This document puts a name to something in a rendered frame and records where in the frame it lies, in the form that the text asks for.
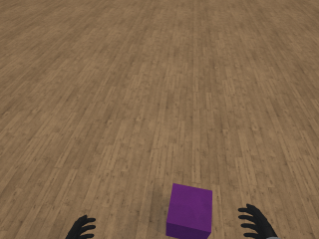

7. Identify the robot right hand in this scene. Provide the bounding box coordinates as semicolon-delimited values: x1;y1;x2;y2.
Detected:
237;203;278;239

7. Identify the robot left hand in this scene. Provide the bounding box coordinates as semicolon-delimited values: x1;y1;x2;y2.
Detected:
65;214;96;239

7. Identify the carton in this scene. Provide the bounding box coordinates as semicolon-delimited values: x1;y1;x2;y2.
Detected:
165;183;212;239

